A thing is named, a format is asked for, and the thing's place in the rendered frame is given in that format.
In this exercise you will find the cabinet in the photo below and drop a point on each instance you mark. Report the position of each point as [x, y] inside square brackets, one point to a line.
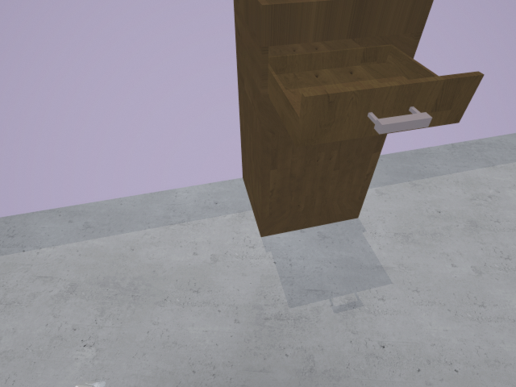
[292, 188]

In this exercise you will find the handle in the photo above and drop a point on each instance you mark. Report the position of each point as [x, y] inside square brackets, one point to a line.
[401, 123]

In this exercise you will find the drawer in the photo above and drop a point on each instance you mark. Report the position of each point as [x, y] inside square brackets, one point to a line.
[324, 97]

